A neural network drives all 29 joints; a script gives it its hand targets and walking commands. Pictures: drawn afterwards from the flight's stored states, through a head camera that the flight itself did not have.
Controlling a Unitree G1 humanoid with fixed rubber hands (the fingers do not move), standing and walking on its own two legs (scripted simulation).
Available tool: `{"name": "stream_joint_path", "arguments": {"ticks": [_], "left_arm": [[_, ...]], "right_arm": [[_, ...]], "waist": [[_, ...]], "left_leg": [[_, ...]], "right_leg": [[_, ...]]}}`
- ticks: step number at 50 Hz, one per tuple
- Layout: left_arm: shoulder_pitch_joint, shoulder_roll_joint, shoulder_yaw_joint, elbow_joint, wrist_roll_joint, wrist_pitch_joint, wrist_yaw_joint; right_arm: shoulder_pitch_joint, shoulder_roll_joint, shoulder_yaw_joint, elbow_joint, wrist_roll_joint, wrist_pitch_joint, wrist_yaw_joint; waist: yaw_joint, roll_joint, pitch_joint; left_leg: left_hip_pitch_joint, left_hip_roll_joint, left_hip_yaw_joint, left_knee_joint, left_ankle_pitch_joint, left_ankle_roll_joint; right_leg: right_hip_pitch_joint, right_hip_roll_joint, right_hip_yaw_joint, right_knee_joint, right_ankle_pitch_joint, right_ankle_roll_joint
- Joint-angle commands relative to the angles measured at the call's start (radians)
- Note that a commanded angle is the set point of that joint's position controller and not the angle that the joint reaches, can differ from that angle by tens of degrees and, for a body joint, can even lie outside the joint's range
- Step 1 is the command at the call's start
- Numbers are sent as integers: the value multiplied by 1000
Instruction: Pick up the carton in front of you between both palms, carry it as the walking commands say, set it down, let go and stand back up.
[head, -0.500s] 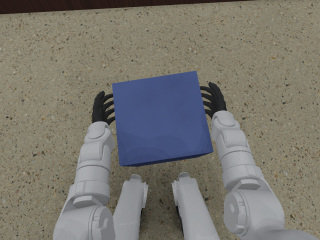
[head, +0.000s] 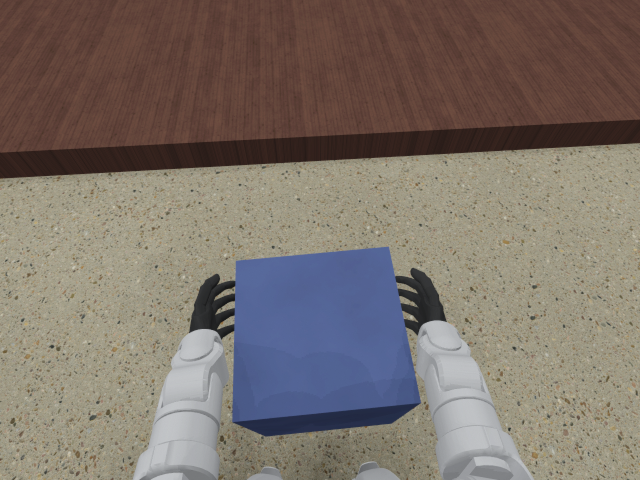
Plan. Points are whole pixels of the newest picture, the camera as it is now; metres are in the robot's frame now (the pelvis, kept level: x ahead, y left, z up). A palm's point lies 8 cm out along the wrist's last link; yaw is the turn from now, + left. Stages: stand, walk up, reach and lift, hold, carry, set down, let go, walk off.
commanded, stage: reach and lift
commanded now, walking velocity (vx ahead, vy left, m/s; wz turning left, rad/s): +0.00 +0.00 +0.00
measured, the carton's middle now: (321, 350) +0.31 -0.01 -0.11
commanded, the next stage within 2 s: hold in 1.30 s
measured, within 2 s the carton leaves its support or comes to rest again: neither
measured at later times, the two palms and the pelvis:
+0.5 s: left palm (181, 314) +0.29 +0.15 +0.07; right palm (456, 313) +0.29 -0.15 +0.07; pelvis +0.00 +0.00 +0.05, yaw -1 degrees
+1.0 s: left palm (180, 304) +0.30 +0.15 +0.08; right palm (458, 302) +0.30 -0.15 +0.08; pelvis +0.00 +0.00 +0.05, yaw +0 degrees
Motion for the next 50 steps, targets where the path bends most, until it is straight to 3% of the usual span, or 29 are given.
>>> {"name": "stream_joint_path", "arguments": {"ticks": [1,2,4,7,9,11,12,13,16,17,18,19,20,22,24,27,29,30,31,32,33,35,36,38,42,43,44,49,50], "left_arm": [[-407,-1016,-617,18,-102,33,-247],[-450,-995,-627,-21,-118,38,-249],[-364,-1001,-677,-43,-146,66,-251],[-366,-1003,-678,-81,-136,125,-265],[-354,-997,-705,-108,-152,165,-277],[-317,-1010,-705,-125,-145,211,-287],[-363,-1005,-696,-149,-157,218,-288],[-336,-987,-704,-175,-157,235,-295],[-341,-962,-643,-149,-131,288,-303],[-327,-955,-596,-123,-100,303,-306],[-380,-980,-608,-133,-127,304,-310],[-384,-964,-578,-121,-101,313,-318],[-410,-959,-582,-113,-108,316,-326],[-430,-935,-538,-106,-70,324,-326],[-489,-978,-526,-76,-84,316,-335],[-562,-999,-527,-55,-88,305,-346],[-568,-987,-482,-27,-66,311,-349],[-553,-987,-491,-17,-66,304,-351],[-577,-987,-502,-76,-76,297,-352],[-566,-994,-504,-29,-75,304,-348],[-558,-991,-546,-90,-80,303,-346],[-613,-1027,-544,-83,-97,308,-343],[-584,-1025,-543,-79,-96,307,-344],[-580,-1024,-550,-102,-94,309,-343],[-546,-982,-532,-93,-74,329,-342],[-518,-998,-528,-75,-85,331,-345],[-554,-952,-540,-116,-81,327,-345],[-470,-972,-568,-170,-107,345,-342],[-466,-976,-577,-186,-108,348,-339]], "right_arm": [[-430,987,580,-51,127,17,228],[-421,1001,586,-62,137,32,237],[-366,1017,640,-96,169,58,239],[-330,1017,622,-121,150,119,245],[-347,1025,659,-199,180,155,250],[-310,996,655,-217,181,198,253],[-331,1005,672,-240,179,218,254],[-276,1013,657,-231,173,241,252],[-326,1005,631,-256,170,280,255],[-354,1012,603,-251,168,295,263],[-363,989,584,-231,146,307,264],[-392,1016,577,-221,150,311,268],[-400,1018,563,-218,153,315,268],[-444,1024,519,-186,141,322,281],[-531,1024,527,-196,133,312,283],[-519,1033,504,-140,117,307,281],[-539,1022,470,-128,104,303,279],[-542,1044,490,-138,113,301,277],[-540,1064,516,-166,112,301,283],[-546,1057,490,-133,114,300,283],[-580,1071,520,-190,150,290,282],[-598,1057,524,-199,129,304,280],[-580,1075,547,-204,141,306,283],[-616,1037,552,-240,139,306,287],[-545,1046,523,-200,122,326,284],[-557,1034,539,-205,139,325,282],[-505,1060,525,-186,132,332,282],[-463,1036,558,-270,156,350,276],[-426,1027,550,-258,139,356,273]], "waist": [[7,-9,-406],[-23,-37,-425],[17,-31,-392],[4,0,-304],[-3,-29,-290],[0,43,-219],[-14,-34,-201],[-4,-40,-190],[-4,-13,-73],[21,13,-57],[-15,-57,0],[20,-23,17],[-3,-29,33],[25,4,30],[26,-47,-22],[-7,-6,-10],[-15,6,-21],[-3,-21,-11],[2,-31,-46],[-17,-32,-62],[20,-8,-71],[-17,-16,-104],[11,-23,-107],[10,-15,-97],[-9,-37,-63],[16,-16,-65],[0,-28,-66],[-8,-3,-96],[-2,-34,-98]], "left_leg": [[323,-29,37,-167,390,-3],[380,-17,44,-190,409,-1],[423,-5,24,-226,467,2],[481,-7,22,-308,431,-2],[546,6,17,-344,477,3],[581,7,30,-390,501,-13],[646,14,27,-405,504,-1],[625,7,28,-426,506,-8],[616,3,47,-470,361,1],[607,-3,53,-485,331,-3],[600,19,34,-485,289,3],[587,0,55,-491,248,3],[592,12,49,-490,225,8],[608,5,57,-497,198,8],[603,12,55,-486,172,16],[602,18,61,-479,168,15],[576,10,65,-470,130,11],[610,13,70,-461,124,16],[603,12,64,-472,131,17],[615,18,54,-476,187,16],[601,0,66,-460,234,14],[633,11,58,-468,208,20],[654,8,63,-469,209,13],[635,10,56,-474,219,15],[673,12,62,-484,226,9],[655,0,67,-489,248,3],[660,8,64,-493,263,13],[734,9,62,-494,388,3],[713,8,49,-507,400,-2]], "right_leg": [[414,31,-30,-164,398,-13],[416,39,-42,-186,415,-9],[488,32,-35,-208,447,-10],[565,19,-17,-290,443,-21],[613,26,-31,-325,471,-7],[655,7,-29,-377,481,-12],[618,24,-46,-392,474,-3],[671,24,-45,-420,463,-6],[673,11,-43,-456,375,-8],[703,13,-40,-467,346,-8],[662,14,-53,-470,278,-19],[672,8,-43,-483,266,-16],[657,8,-46,-483,219,-17],[639,7,-46,-485,188,-13],[676,8,-55,-465,185,-15],[636,5,-51,-465,165,-19],[667,-4,-45,-467,147,-23],[635,-1,-49,-464,125,-22],[651,6,-63,-466,132,-17],[671,3,-55,-461,189,-20],[702,-1,-47,-463,221,-14],[705,4,-52,-452,231,-14],[711,7,-53,-459,224,-13],[712,7,-64,-456,223,-13],[690,9,-61,-485,219,-15],[721,7,-55,-489,241,-10],[731,5,-55,-483,291,1],[743,9,-58,-489,386,2],[768,24,-66,-489,393,-4]]}}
